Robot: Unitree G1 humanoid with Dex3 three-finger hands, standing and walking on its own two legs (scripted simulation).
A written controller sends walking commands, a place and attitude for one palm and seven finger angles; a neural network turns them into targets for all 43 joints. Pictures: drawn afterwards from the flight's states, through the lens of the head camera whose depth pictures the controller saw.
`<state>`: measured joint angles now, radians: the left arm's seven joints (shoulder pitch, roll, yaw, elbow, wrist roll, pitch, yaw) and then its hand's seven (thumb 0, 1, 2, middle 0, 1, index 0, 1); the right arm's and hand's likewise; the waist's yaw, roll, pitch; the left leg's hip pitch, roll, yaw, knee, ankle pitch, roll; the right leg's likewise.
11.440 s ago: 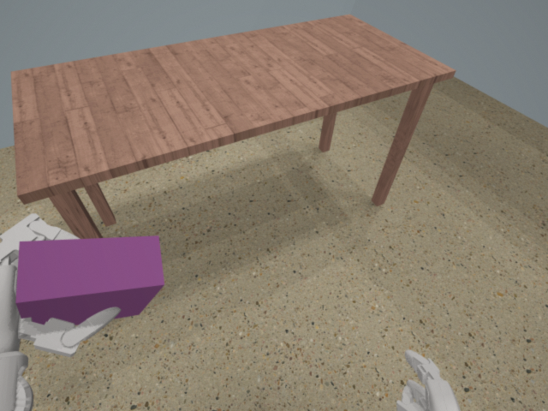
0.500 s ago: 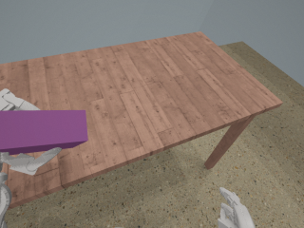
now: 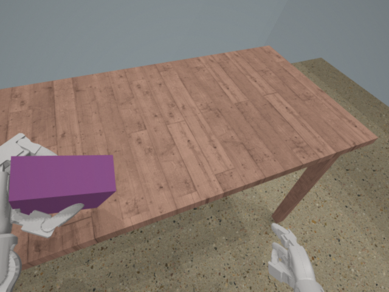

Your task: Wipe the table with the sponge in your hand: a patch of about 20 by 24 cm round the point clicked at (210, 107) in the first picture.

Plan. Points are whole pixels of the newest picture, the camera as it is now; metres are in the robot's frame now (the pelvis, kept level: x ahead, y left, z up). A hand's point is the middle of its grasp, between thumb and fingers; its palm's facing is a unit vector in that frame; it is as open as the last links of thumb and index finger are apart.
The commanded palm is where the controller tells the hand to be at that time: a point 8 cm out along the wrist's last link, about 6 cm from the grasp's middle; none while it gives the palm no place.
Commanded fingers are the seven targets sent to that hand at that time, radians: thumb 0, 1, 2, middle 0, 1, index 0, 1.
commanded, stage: come to a stop and stand still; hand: left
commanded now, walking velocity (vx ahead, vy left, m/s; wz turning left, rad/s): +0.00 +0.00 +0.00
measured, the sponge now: (77, 186) +0.23 +0.22 +0.14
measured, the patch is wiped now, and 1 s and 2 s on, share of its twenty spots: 0.00 0.00 0.00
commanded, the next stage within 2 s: look again from close up in 0.14 s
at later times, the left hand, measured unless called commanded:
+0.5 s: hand (60, 191) +0.22 +0.24 +0.15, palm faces +0.39 -0.85 -0.36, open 9.9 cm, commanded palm +0.16 +0.27 +0.18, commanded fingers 0.00 0.10 1.30 -1.20 -1.60 -1.20 -1.60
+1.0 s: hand (44, 202) +0.20 +0.25 +0.15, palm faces +0.37 -0.83 -0.41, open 9.8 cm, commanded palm +0.14 +0.29 +0.18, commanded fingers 0.00 0.10 1.30 -1.20 -1.60 -1.20 -1.60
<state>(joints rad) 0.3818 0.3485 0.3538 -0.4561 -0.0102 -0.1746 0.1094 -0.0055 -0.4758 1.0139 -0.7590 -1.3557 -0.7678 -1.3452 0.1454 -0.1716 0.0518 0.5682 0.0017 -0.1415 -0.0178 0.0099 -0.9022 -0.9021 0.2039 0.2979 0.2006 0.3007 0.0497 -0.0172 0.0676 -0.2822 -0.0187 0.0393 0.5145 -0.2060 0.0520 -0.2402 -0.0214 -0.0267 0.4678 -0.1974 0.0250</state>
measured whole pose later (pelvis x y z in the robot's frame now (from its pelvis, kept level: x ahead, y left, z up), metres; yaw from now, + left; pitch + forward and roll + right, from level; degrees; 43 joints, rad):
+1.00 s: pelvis -0.02 +0.01 -0.01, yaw +1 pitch -1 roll -2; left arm 0.46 0.37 0.33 -0.52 -0.05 -0.14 0.13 -0.01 -0.48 1.02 -0.77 -1.35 -0.77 -1.34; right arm 0.17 -0.25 0.02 0.54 0.01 -0.08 -0.04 0.01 -0.90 -0.90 0.20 0.30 0.20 0.30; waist 0.02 0.03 0.09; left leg -0.35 -0.02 0.03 0.58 -0.20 0.05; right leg -0.29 -0.03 -0.04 0.51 -0.19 0.03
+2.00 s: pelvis -0.02 +0.07 +0.00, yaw -1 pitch -1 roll -2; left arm 0.36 0.34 0.35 -0.45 -0.02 -0.26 0.10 -0.01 -0.48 1.02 -0.77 -1.35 -0.78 -1.34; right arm 0.19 -0.17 0.03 0.59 0.00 -0.15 0.00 0.01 -0.90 -0.90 0.20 0.30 0.20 0.30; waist 0.05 -0.03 0.06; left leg -0.26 -0.06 -0.01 0.47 -0.20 0.07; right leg -0.19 -0.01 0.00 0.40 -0.20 0.03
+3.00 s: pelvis -0.03 +0.05 +0.00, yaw -2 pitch +0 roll -1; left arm 0.26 0.40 0.44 -0.35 -0.04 -0.22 0.09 -0.01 -0.48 1.02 -0.77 -1.35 -0.78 -1.34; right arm 0.19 -0.21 0.01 0.58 0.02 -0.14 0.01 0.01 -0.90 -0.90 0.20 0.30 0.20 0.30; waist 0.04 0.00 0.05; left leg -0.27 -0.03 0.00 0.48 -0.20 0.05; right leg -0.21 0.02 0.01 0.41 -0.19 0.00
